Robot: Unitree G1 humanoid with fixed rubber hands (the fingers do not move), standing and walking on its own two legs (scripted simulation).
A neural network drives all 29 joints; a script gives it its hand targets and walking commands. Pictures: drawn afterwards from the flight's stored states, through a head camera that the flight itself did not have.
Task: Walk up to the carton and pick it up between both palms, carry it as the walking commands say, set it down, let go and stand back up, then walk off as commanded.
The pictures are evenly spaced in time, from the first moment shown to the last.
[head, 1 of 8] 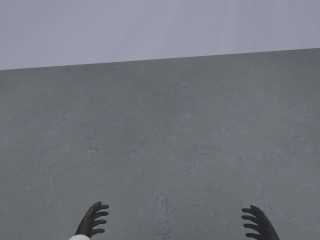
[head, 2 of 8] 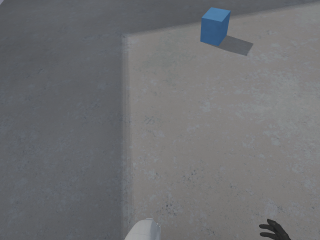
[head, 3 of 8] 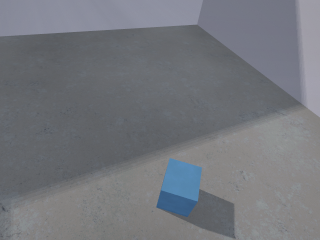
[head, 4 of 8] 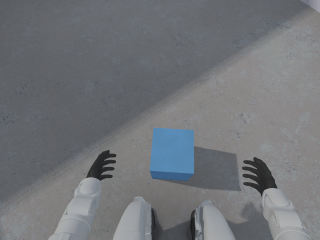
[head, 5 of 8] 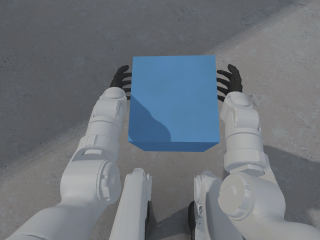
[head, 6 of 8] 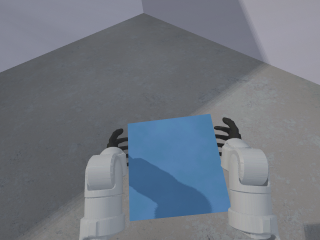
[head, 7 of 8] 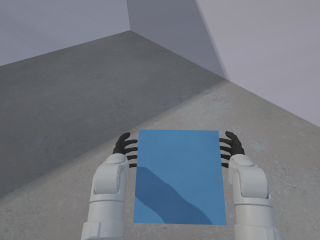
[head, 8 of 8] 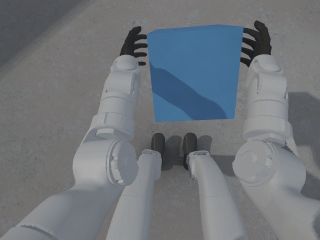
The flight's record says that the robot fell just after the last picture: yes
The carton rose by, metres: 0.64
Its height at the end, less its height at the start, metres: +0.47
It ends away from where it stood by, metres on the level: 0.74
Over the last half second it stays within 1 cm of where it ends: no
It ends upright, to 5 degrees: no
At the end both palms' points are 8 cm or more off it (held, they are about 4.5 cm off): no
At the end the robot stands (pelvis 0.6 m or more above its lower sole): yes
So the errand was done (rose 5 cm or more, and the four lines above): no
